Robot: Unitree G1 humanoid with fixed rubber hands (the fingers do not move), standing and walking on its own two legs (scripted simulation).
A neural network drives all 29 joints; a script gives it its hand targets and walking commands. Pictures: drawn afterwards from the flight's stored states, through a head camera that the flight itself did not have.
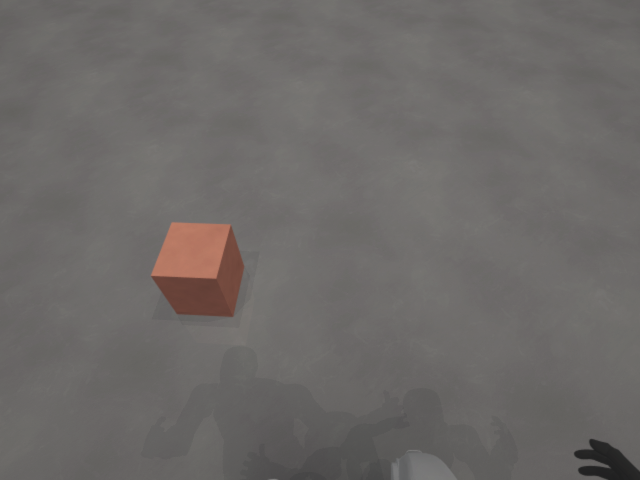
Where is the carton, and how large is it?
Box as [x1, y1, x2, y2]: [151, 222, 243, 316]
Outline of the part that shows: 172,222 151,276 177,313 232,316 243,270 243,264 230,224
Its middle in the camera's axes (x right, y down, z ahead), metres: -0.40 +0.11 +1.32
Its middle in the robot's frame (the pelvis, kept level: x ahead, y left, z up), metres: +0.83 +0.42 -0.63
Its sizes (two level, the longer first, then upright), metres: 0.210 0.200 0.250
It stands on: the floor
